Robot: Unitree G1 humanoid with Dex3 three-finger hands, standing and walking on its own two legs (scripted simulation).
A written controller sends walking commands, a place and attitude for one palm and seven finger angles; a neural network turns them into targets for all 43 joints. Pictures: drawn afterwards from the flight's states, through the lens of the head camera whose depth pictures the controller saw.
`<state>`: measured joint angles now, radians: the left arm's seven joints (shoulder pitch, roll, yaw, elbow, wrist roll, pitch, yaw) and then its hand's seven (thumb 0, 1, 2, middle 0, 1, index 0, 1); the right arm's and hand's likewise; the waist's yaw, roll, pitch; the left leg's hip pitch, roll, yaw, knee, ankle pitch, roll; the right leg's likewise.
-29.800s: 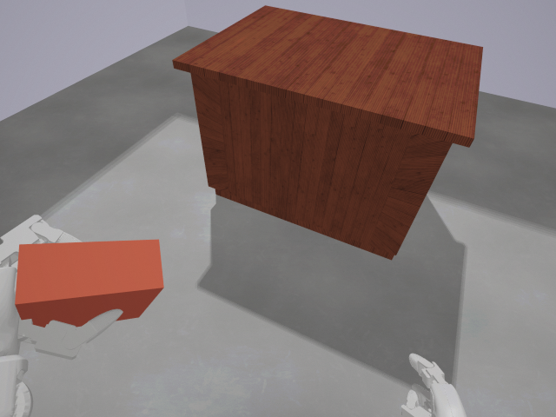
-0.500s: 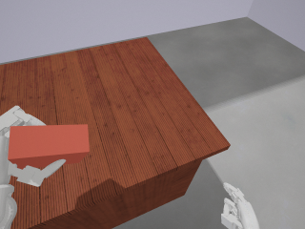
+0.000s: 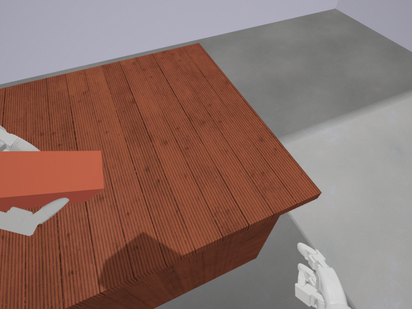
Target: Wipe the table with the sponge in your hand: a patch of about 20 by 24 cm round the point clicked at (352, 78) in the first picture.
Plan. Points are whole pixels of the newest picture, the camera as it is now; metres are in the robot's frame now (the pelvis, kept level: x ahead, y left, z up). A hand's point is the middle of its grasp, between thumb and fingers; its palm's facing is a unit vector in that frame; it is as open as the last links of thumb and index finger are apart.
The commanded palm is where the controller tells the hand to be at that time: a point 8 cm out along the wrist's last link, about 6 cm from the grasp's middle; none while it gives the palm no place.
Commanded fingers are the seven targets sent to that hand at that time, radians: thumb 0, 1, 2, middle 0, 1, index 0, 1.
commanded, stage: come to a stop and stand still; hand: left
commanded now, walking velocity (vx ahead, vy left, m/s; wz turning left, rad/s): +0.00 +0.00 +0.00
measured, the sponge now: (64, 181) +0.26 +0.23 +0.16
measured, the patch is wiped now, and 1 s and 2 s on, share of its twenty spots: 0.00 0.00 0.00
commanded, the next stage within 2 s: look again from close up in 0.50 s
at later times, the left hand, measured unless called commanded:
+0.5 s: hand (37, 207) +0.22 +0.26 +0.15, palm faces +0.37 -0.84 -0.39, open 9.6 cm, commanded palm +0.16 +0.28 +0.18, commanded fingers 0.00 0.10 1.30 -1.20 -1.60 -1.20 -1.60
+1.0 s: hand (42, 222) +0.20 +0.25 +0.14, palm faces +0.37 -0.85 -0.38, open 9.6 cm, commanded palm +0.15 +0.27 +0.18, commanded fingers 0.00 0.10 1.30 -1.20 -1.60 -1.20 -1.60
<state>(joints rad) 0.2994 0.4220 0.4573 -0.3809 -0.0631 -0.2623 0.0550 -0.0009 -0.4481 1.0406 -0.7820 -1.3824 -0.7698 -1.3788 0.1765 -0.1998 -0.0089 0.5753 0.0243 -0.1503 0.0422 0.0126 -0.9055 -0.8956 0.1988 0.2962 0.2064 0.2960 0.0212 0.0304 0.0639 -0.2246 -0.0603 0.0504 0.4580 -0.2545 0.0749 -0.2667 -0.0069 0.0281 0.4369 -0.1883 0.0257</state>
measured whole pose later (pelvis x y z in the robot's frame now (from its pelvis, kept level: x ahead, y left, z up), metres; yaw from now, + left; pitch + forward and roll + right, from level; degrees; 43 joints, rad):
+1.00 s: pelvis -0.01 -0.01 +0.00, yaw +1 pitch +0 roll -1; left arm 0.42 0.36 0.34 -0.40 -0.04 -0.22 0.07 0.00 -0.45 1.04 -0.79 -1.38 -0.78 -1.37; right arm 0.21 -0.20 0.03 0.58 0.01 -0.12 -0.03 0.01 -0.90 -0.90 0.20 0.30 0.21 0.30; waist 0.04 -0.02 0.05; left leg -0.20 -0.05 0.02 0.43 -0.23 0.07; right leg -0.22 0.00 0.00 0.36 -0.15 0.02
